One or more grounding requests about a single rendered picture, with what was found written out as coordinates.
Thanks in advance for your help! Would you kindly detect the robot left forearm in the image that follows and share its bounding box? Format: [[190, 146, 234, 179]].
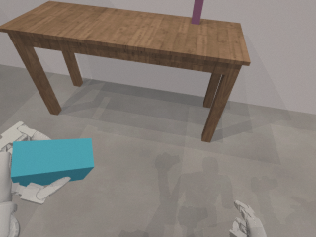
[[0, 201, 21, 237]]

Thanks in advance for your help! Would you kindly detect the left robot hand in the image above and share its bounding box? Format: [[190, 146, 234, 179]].
[[0, 121, 71, 205]]

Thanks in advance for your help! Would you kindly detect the table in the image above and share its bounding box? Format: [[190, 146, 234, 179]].
[[0, 0, 251, 143]]

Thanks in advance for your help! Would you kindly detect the sponge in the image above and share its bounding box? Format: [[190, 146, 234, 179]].
[[10, 138, 95, 187]]

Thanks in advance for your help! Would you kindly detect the right robot hand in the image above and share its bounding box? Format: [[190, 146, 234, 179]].
[[229, 200, 267, 237]]

